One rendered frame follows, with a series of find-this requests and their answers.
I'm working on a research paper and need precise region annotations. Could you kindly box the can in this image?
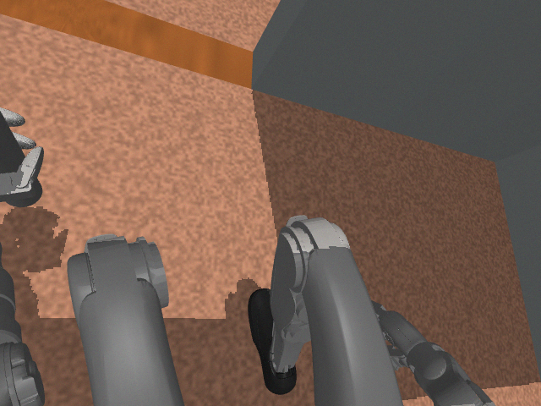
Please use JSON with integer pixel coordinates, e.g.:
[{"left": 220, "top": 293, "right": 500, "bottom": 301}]
[{"left": 0, "top": 111, "right": 42, "bottom": 207}]

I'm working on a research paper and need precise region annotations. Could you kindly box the left robot hand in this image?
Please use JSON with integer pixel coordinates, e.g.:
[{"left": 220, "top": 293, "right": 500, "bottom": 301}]
[{"left": 0, "top": 107, "right": 44, "bottom": 202}]

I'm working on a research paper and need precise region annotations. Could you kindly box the right robot hand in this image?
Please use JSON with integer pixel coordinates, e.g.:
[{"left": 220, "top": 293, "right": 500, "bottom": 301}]
[{"left": 371, "top": 300, "right": 428, "bottom": 370}]

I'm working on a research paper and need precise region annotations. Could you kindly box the left robot arm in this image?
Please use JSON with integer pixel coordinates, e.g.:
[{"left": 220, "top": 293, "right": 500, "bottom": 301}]
[{"left": 0, "top": 243, "right": 45, "bottom": 406}]

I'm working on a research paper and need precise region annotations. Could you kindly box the right robot arm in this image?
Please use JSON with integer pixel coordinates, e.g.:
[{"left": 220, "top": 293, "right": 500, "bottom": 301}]
[{"left": 406, "top": 342, "right": 496, "bottom": 406}]

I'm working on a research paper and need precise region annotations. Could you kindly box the right robot foot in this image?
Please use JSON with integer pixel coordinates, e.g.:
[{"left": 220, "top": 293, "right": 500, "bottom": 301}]
[{"left": 248, "top": 288, "right": 297, "bottom": 395}]

